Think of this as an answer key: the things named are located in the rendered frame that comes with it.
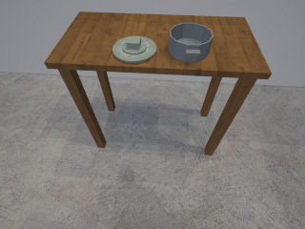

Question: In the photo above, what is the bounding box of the lid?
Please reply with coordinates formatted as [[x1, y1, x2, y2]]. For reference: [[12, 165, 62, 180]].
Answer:
[[112, 35, 156, 63]]

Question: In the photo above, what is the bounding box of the pot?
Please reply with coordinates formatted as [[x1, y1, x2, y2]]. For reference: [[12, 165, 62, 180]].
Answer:
[[168, 22, 214, 63]]

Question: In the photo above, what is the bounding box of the knob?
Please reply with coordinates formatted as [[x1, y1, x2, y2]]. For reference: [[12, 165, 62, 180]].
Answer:
[[126, 36, 142, 49]]

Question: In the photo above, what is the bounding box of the table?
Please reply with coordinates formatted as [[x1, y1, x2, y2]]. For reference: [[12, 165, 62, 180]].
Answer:
[[44, 11, 272, 156]]

